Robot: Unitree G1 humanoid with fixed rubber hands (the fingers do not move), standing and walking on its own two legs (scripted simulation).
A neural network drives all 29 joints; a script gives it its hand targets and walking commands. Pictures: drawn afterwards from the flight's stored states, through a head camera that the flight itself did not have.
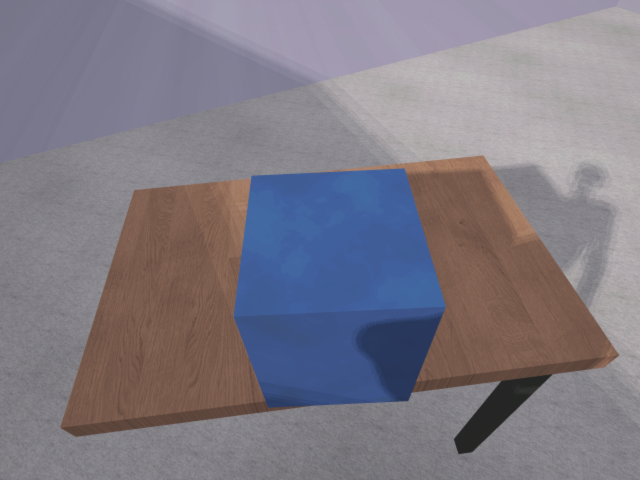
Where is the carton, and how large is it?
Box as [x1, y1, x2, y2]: [234, 168, 445, 407]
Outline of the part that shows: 404,168 251,176 234,309 234,318 268,407 399,401 408,399 445,305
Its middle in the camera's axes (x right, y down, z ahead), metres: +0.02 +0.07 +0.52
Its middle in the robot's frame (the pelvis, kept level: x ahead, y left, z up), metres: +0.36 +0.00 +0.03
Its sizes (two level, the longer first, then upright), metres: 0.210 0.200 0.250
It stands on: a table, 0.69 m high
